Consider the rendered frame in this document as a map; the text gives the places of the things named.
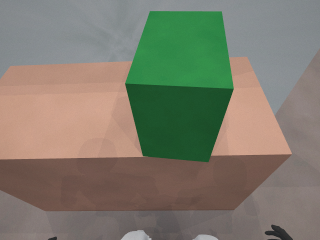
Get pedestal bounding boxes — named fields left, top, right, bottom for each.
left=0, top=56, right=292, bottom=212

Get carton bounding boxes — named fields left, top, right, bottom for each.
left=125, top=11, right=234, bottom=162

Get right robot hand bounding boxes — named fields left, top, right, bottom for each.
left=265, top=224, right=293, bottom=240

